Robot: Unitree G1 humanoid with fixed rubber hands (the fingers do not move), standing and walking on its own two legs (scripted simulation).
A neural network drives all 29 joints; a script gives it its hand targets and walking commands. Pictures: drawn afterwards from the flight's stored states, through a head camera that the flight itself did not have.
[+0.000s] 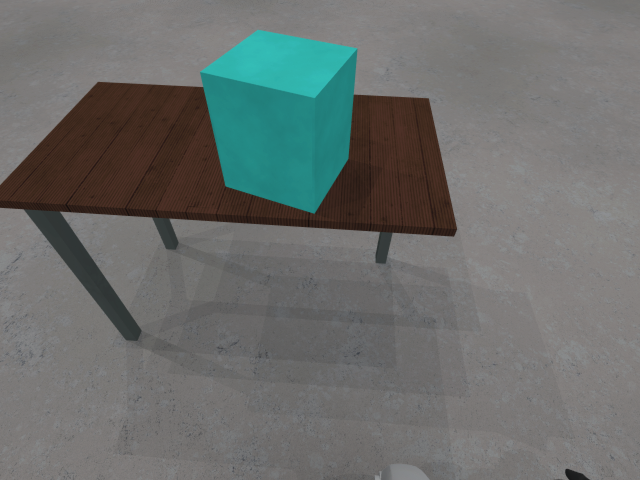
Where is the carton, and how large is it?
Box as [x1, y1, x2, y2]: [200, 30, 357, 213]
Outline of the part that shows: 257,30 200,72 225,185 314,213 348,157 357,48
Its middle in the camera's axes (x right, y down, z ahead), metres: -0.07 -0.24 +0.78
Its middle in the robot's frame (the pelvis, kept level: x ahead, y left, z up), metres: +0.75 +0.09 +0.05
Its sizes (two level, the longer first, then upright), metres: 0.210 0.200 0.250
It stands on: a table, 0.68 m high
